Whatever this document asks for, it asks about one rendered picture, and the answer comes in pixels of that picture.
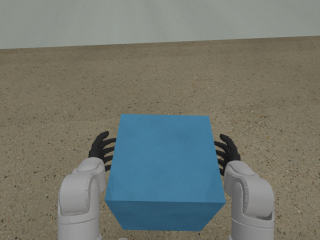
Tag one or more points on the right robot hand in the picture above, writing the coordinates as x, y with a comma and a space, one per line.
230, 154

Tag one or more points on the right robot forearm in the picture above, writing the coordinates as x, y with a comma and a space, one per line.
253, 203

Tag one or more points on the left robot hand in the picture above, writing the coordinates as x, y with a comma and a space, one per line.
97, 150

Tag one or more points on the left robot forearm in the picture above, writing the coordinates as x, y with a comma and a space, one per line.
78, 206

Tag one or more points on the carton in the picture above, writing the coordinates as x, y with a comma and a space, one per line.
164, 174

